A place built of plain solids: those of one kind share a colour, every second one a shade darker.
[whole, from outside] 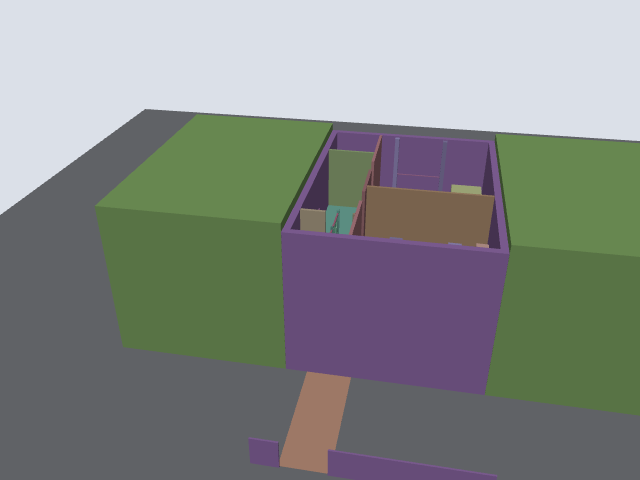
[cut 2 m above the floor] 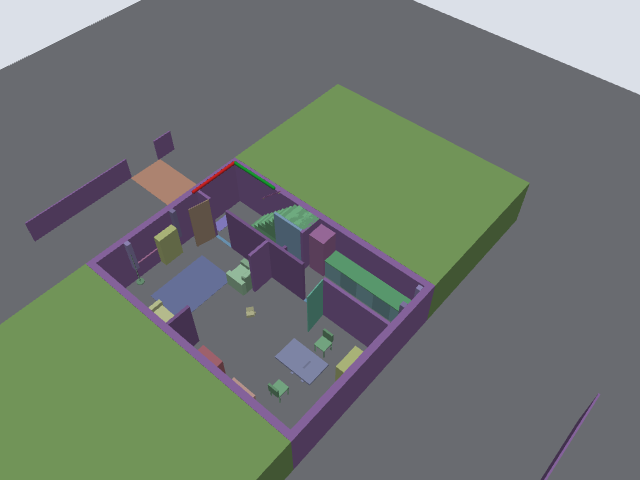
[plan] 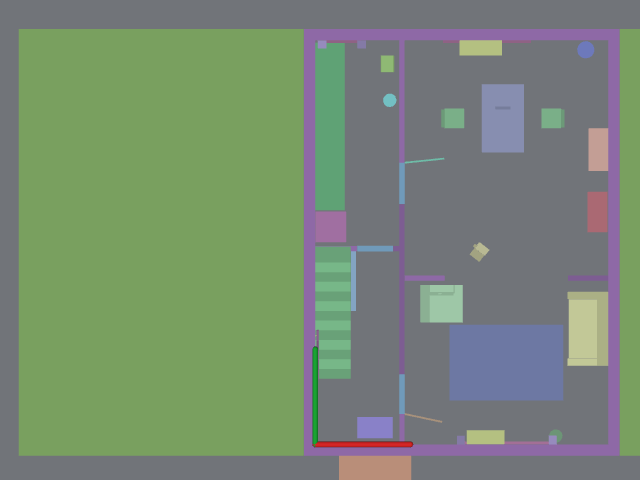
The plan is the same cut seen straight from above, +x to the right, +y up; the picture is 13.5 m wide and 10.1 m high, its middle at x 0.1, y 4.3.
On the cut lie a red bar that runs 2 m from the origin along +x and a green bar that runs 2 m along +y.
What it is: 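A mid-terrace two-storey house, 6.2 m wide inside and 8.5 m deep; a hall 1.77 m wide with a straight stair of 14 risers of 211 mm on goings of 204 mm; a through lounge; upstairs three bedrooms and a bathroom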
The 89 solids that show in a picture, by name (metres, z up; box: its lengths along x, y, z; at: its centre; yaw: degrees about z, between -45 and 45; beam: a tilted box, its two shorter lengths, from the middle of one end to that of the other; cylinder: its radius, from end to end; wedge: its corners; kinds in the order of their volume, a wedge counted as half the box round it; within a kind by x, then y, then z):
{
 "neighbour_house_1": {"box": [6.0, 8.98, 5.71], "at": [-3.24, 4.25, 2.81]},
 "neighbour_house_2": {"box": [6.0, 8.98, 5.71], "at": [9.4, 4.25, 2.81]},
 "wall_1": {"box": [0.24, 8.98, 5.41], "at": [-0.12, 4.25, 2.66]},
 "wall_2": {"box": [0.86, 0.06, 1.05], "at": [0.13, -4.29, 0.47]},
 "wall_3": {"box": [0.88, 0.11, 2.86], "at": [0.44, 4.12, 1.38]},
 "wall_4": {"box": [0.11, 0.64, 2.86], "at": [1.82, 0.32, 1.38]},
 "wall_5": {"box": [0.11, 3.58, 2.86], "at": [1.82, 3.27, 1.38]},
 "wall_6": {"box": [0.11, 2.58, 2.86], "at": [1.82, 7.21, 1.38]},
 "wall_7": {"box": [0.85, 0.11, 2.86], "at": [2.3, 3.5, 1.38]},
 "wall_8": {"box": [6.64, 0.24, 5.41], "at": [3.08, -0.12, 2.66]},
 "wall_9": {"box": [6.64, 0.24, 5.41], "at": [3.08, 8.62, 2.66]},
 "wall_10": {"box": [6.76, 0.06, 1.85], "at": [3.08, 14.23, 0.88]},
 "wall_11": {"box": [4.51, 0.06, 1.05], "at": [4.21, -4.29, 0.47]},
 "wall_12": {"box": [0.85, 0.11, 2.86], "at": [5.74, 3.5, 1.38]},
 "wall_13": {"box": [0.24, 8.98, 5.41], "at": [6.28, 4.25, 2.66]},
 "tread_1": {"box": [0.75, 2.68, 0.23], "at": [0.38, 2.72, 0.1]},
 "tread_2": {"box": [0.75, 2.48, 0.44], "at": [0.38, 2.82, 0.2]},
 "tread_3": {"box": [0.75, 2.28, 0.65], "at": [0.38, 2.93, 0.31]},
 "tread_4": {"box": [0.75, 2.07, 0.86], "at": [0.38, 3.03, 0.41]},
 "tread_5": {"box": [0.75, 1.87, 1.07], "at": [0.38, 3.13, 0.52]},
 "tread_6": {"box": [0.75, 1.66, 1.29], "at": [0.38, 3.23, 0.62]},
 "tread_7": {"box": [0.75, 1.46, 1.5], "at": [0.38, 3.33, 0.73]},
 "tread_8": {"box": [0.75, 1.26, 1.71], "at": [0.38, 3.43, 0.83]},
 "tread_9": {"box": [0.75, 1.05, 1.92], "at": [0.38, 3.54, 0.94]},
 "tread_10": {"box": [0.75, 0.85, 2.13], "at": [0.38, 3.64, 1.04]},
 "tread_11": {"box": [0.75, 0.65, 2.34], "at": [0.38, 3.74, 1.15]},
 "tread_12": {"box": [0.75, 0.44, 2.55], "at": [0.38, 3.84, 1.26]},
 "tread_13": {"box": [0.75, 0.34, 2.76], "at": [0.38, 3.99, 1.36]},
 "ground_1": {"box": [1.52, 4.03, 0.5], "at": [1.26, -2.25, -0.25]},
 "landing_wall_1": {"box": [0.11, 2.33, 2.55], "at": [1.82, 1.16, 4.09]},
 "landing_wall_2": {"box": [0.11, 1.88, 2.55], "at": [1.82, 3.97, 4.09]},
 "landing_wall_3": {"box": [0.11, 2.83, 2.55], "at": [1.82, 7.09, 4.09]},
 "kitchen_unit_1": {"box": [0.6, 0.7, 0.91], "at": [0.3, 5.28, 0.41]},
 "kitchen_unit_2": {"box": [0.6, 0.7, 0.91], "at": [0.3, 5.98, 0.41]},
 "kitchen_unit_3": {"box": [0.6, 0.7, 0.91], "at": [0.3, 6.69, 0.41]},
 "kitchen_unit_4": {"box": [0.6, 0.7, 0.91], "at": [0.3, 7.39, 0.41]},
 "kitchen_unit_5": {"box": [0.6, 0.7, 0.91], "at": [0.3, 8.1, 0.41]},
 "bedrooms_wall_1": {"box": [4.28, 0.11, 2.55], "at": [4.02, 3.5, 4.09]},
 "bed_1": {"box": [1.22, 2.0, 0.5], "at": [5.5, 7.5, 3.15]},
 "upper_floor_back_1": {"box": [1.78, 4.48, 0.14], "at": [0.88, 6.27, 2.88]},
 "shelf_1": {"box": [0.9, 0.32, 1.99], "at": [3.48, 8.34, 0.94]},
 "shelf_2": {"box": [0.8, 0.3, 1.39], "at": [3.59, 0.15, 0.65]},
 "sofa_1": {"box": [0.65, 1.24, 0.37], "at": [5.66, 2.43, 0.24]},
 "sofa_2": {"box": [0.86, 0.16, 0.65], "at": [5.74, 1.73, 0.28]},
 "sofa_3": {"box": [0.86, 0.16, 0.65], "at": [5.74, 3.13, 0.28]},
 "sofa_4": {"box": [0.24, 1.56, 0.83], "at": [6.05, 2.43, 0.36]},
 "fridge_freezer_1": {"box": [0.65, 0.65, 1.85], "at": [0.33, 4.57, 0.88]},
 "dresser_1": {"box": [0.42, 0.8, 0.87], "at": [5.96, 2.62, 3.34]},
 "dresser_2": {"box": [0.42, 0.9, 0.92], "at": [5.96, 6.2, 0.41]},
 "slotfit_front_seat_1": {"box": [0.2, 0.39, 0.67], "at": [2.31, 2.76, 0.29]},
 "slotfit_front_seat_2": {"box": [0.2, 0.4, 0.67], "at": [2.31, 3.16, 0.29]},
 "slotfit_front_seat_3": {"box": [0.5, 0.59, 0.52], "at": [2.66, 2.86, 0.21]},
 "slotfit_front_seat_4": {"box": [0.5, 0.05, 0.62], "at": [2.66, 3.16, 0.26]},
 "slotfit_front_seat_5": {"box": [0.55, 0.17, 0.85], "at": [2.66, 3.27, 0.37]},
 "slotfit_front_seat_6": {"box": [0.5, 0.15, 0.88], "at": [2.66, 3.28, 0.39]},
 "slotfit_front_seat_7": {"box": [0.19, 0.79, 0.67], "at": [3.01, 2.96, 0.29]},
 "bath_wall_1": {"box": [1.77, 0.11, 2.55], "at": [0.88, 6.55, 4.09]},
 "slotfit_storage_1": {"box": [0.42, 0.86, 1.34], "at": [5.94, 4.89, 0.62]},
 "stair_bulkhead_1": {"box": [0.11, 1.26, 2.86], "at": [0.8, 3.43, 1.38]},
 "curtains_curtains_1": {"box": [0.19, 0.17, 1.56], "at": [0.14, 8.41, 1.6]},
 "curtains_curtains_2": {"box": [0.19, 0.17, 1.56], "at": [0.97, 8.41, 1.6]},
 "curtains_curtains_3": {"box": [0.17, 0.19, 2.31], "at": [2.52, 8.41, 4.16]},
 "curtains_curtains_4": {"box": [0.17, 0.19, 1.71], "at": [3.06, 0.09, 1.53]},
 "curtains_curtains_5": {"box": [0.17, 0.19, 2.31], "at": [4.45, 8.41, 4.16]},
 "curtains_curtains_6": {"box": [0.17, 0.19, 1.71], "at": [5.0, 0.09, 1.53]},
 "box_wall_1": {"box": [0.82, 0.11, 2.55], "at": [0.41, 1.36, 4.09]},
 "laid_rug_front_room_1": {"box": [2.4, 1.6, 0.06], "at": [4.02, 1.72, -0.02]},
 "meeting_table_1": {"box": [0.89, 1.44, 0.07], "at": [3.95, 6.86, 0.7]},
 "worktop_1": {"box": [0.62, 3.53, 0.04], "at": [0.31, 6.69, 0.88]},
 "bin_1": {"box": [0.25, 0.35, 0.79], "at": [1.51, 8.01, 0.34]},
 "door_leaf_kitchen_side_1": {"box": [0.84, 0.04, 2.05], "at": [2.3, 5.97, 0.97], "yaw": 5.9},
 "door_leaf_front_room_1": {"box": [0.81, 0.04, 2.05], "at": [2.28, 0.56, 0.97], "yaw": -11.9},
 "plant_pot_1": {"cylinder": 0.18, "from": [5.69, 8.3, 0.0], "to": [5.69, 8.3, 0.38]},
 "side_chair_1": {"box": [0.08, 0.38, 0.38], "at": [2.69, 6.86, 0.65]},
 "side_chair_2": {"box": [0.42, 0.42, 0.04], "at": [2.93, 6.86, 0.43]},
 "side_chair_3": {"box": [0.42, 0.42, 0.04], "at": [4.97, 6.86, 0.43]},
 "side_chair_4": {"box": [0.08, 0.38, 0.38], "at": [5.21, 6.86, 0.65]},
 "laid_doormat_1": {"box": [0.75, 0.45, 0.06], "at": [1.26, 0.35, -0.02]},
 "bin_waste_1": {"cylinder": 0.14, "from": [1.57, 7.24, 0.0], "to": [1.57, 7.24, 0.31]},
 "threshold_1": {"box": [0.76, 0.12, 0.07], "at": [1.26, 4.12, -0.01]},
 "threshold_2": {"box": [0.12, 0.84, 0.06], "at": [1.82, 1.06, -0.02]},
 "threshold_3": {"box": [0.12, 0.87, 0.06], "at": [1.82, 5.49, -0.02]},
 "clutter_clutter_back_1": {"box": [0.26, 0.17, 0.18], "at": [3.4, 3.98, 0.04], "yaw": -38.1},
 "clutter_clutter_back_2": {"box": [0.26, 0.16, 0.18], "at": [3.52, 4.11, 0.04], "yaw": -38.1},
 "window_board_1": {"box": [0.78, 0.06, 0.024], "at": [0.56, 8.47, 0.89]},
 "window_board_2": {"box": [1.86, 0.06, 0.024], "at": [3.49, 8.47, 3.7]},
 "window_board_3": {"box": [1.86, 0.06, 0.024], "at": [3.61, 8.47, 0.74]},
 "window_board_4": {"box": [1.86, 0.06, 0.024], "at": [4.03, 0.03, 0.74]},
 "floor_lamp_1": {"cylinder": 0.14, "from": [5.06, 0.17, 0.0], "to": [5.06, 0.17, 0.03]}
}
